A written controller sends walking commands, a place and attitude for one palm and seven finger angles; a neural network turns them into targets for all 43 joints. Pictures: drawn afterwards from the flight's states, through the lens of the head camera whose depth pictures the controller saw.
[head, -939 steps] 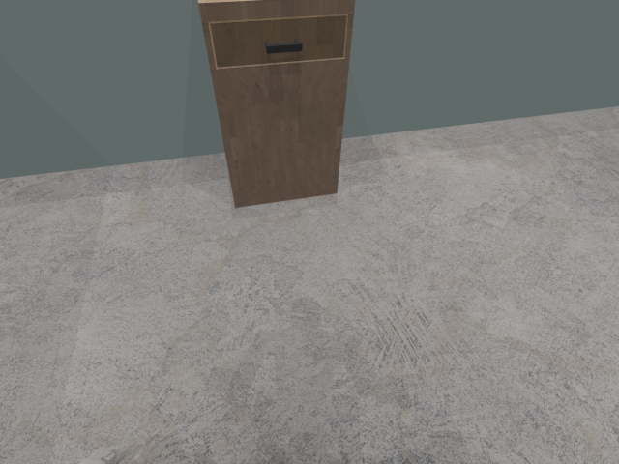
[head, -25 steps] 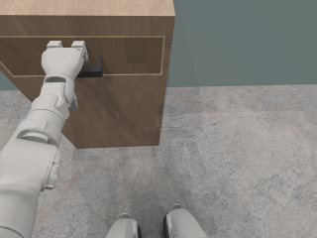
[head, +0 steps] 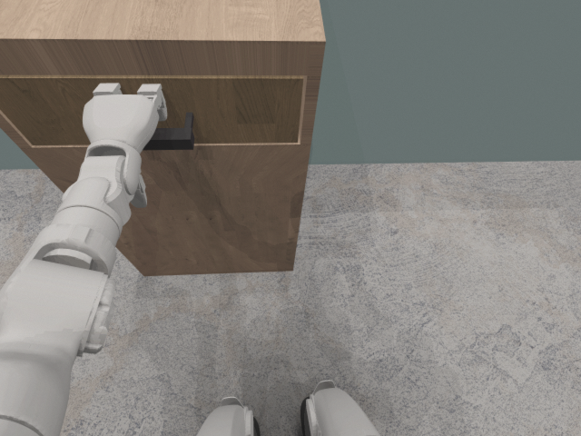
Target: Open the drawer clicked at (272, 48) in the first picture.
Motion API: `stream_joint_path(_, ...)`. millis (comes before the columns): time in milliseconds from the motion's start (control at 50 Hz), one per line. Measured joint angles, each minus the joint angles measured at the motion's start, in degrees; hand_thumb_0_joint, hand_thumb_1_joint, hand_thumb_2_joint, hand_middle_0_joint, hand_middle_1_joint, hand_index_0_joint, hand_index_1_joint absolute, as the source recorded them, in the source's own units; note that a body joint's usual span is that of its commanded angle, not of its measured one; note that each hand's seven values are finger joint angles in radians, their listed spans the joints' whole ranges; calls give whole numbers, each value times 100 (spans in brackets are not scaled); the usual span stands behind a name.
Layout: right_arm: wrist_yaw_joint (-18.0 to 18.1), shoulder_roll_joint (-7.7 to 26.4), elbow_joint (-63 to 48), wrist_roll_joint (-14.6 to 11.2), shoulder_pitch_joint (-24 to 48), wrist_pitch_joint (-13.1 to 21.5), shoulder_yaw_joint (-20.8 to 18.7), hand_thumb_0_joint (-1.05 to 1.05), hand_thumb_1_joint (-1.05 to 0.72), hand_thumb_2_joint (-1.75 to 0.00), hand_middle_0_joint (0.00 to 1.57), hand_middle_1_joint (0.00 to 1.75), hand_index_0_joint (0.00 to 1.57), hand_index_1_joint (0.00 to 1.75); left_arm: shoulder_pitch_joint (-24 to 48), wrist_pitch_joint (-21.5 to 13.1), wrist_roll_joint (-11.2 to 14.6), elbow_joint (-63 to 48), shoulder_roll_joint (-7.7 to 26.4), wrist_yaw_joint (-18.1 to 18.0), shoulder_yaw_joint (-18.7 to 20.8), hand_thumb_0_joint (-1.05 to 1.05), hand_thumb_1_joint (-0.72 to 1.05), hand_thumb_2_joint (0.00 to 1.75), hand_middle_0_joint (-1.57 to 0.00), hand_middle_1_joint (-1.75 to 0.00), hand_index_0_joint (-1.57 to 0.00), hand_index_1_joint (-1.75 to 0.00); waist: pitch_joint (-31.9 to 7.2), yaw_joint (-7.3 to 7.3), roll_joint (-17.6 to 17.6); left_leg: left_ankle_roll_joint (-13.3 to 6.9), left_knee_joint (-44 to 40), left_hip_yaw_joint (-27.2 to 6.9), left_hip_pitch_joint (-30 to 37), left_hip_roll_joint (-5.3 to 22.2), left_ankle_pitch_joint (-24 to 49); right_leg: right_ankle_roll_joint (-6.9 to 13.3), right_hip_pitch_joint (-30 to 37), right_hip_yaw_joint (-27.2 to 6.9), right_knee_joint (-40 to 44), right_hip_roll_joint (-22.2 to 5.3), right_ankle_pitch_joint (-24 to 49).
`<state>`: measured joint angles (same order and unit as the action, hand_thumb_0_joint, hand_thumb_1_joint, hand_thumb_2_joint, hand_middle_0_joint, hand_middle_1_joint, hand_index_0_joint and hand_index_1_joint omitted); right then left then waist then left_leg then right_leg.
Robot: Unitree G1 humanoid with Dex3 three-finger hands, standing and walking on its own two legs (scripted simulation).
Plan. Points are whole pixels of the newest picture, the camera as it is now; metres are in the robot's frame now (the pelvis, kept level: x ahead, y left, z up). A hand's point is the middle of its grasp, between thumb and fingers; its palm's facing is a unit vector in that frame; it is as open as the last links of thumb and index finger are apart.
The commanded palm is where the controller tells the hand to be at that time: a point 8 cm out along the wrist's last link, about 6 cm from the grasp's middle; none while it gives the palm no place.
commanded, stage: lift the fingers back up to retry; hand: left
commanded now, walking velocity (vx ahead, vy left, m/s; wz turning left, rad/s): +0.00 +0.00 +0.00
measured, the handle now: (154, 128) +0.57 +0.16 +0.03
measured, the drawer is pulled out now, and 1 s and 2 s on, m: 0.00 0.00 0.00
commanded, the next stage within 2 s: re-aim the fingers above the handle in 0.60 s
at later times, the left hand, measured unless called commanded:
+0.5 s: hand (122, 121) +0.53 +0.18 +0.09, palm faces +0.00 -0.01 -1.00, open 13.3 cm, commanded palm +0.51 +0.18 +0.15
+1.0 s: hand (124, 120) +0.53 +0.17 +0.10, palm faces -0.02 +0.00 -1.00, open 13.6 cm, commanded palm +0.51 +0.17 +0.15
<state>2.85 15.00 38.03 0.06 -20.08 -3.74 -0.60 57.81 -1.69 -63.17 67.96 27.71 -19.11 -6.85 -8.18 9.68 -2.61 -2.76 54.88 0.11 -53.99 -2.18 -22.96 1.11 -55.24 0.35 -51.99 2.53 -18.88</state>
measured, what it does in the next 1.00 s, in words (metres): shifts its weight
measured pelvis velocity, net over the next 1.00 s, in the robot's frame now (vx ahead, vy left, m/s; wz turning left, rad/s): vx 0.05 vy -0.01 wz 0.00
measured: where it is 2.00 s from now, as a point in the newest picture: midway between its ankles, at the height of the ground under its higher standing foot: outside the picture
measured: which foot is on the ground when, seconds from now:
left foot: down 0.00-1.00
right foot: down 0.00-1.00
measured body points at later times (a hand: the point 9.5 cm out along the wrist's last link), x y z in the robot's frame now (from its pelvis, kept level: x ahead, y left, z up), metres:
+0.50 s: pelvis +0.05 +0.00 +0.04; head +0.13 -0.01 +0.48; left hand +0.52 +0.18 +0.14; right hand +0.08 -0.27 -0.10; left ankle +0.02 +0.09 -0.68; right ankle +0.05 -0.11 -0.68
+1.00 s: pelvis +0.05 -0.01 +0.04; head +0.13 -0.03 +0.48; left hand +0.52 +0.17 +0.15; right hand +0.10 -0.29 -0.09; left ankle +0.02 +0.09 -0.68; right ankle +0.05 -0.11 -0.68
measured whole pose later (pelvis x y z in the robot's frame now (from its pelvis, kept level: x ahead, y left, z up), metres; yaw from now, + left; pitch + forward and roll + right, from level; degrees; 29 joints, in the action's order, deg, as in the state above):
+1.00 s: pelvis +0.05 -0.01 +0.04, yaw +0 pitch +15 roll +0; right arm 1.1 14.8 39.7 -0.4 -17.3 -7.2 -3.5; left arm 47.2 -3.7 -61.4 56.8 24.6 -15.6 -7.1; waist -6.9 4.4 -2.4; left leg -1.7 39.4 -0.3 -33.8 -1.9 -20.9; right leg 2.3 -36.2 -0.3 -38.8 2.9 -18.0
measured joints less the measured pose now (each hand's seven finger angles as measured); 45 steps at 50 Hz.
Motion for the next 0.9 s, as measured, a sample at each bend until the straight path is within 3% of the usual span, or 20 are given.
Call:
stream_joint_path(360,-111,-42,174,78,-129,-182,-208,1,-90,-89,21,30,21,30,-1072,-330,134,-939,-235,119,155,0,-49,30,-42,-122,-41,-121,11,-254,-75,24,-941,-38,1285,23,31,20,1281,-33,929,31,19)
stream_joint_path(540,-215,-57,206,-13,180,-349,-264,1,-90,-89,21,30,21,30,-1138,-67,249,-1134,-406,224,-91,0,-49,30,-39,-121,-42,-122,47,-477,-112,35,-1363,-44,1895,5,101,36,1854,-53,1263,13,40)
stream_joint_path(620,-213,-83,135,-50,327,-378,-229,1,-90,-89,21,30,21,30,-1087,17,281,-1067,-453,349,-114,0,-49,30,-36,-120,-42,-122,76,-517,-64,49,-1516,-31,2048,2,159,55,1973,-72,1350,10,70)
stream_joint_path(740,-170,-73,35,-48,429,-367,-212,1,-90,-89,21,30,21,30,-1097,-120,218,-1133,-378,465,-47,0,-49,30,-34,-121,-39,-121,131,-543,-8,77,-1598,-26,2111,12,200,85,2009,-79,1382,20,89)
stream_joint_path(900,-175,-19,105,-37,357,-354,-272,1,-90,-89,21,30,21,30,-1104,-213,181,-1188,-334,394,-48,0,-49,30,-34,-121,-36,-121,135,-560,15,102,-1563,-36,2051,22,195,109,1943,-65,1333,30,75)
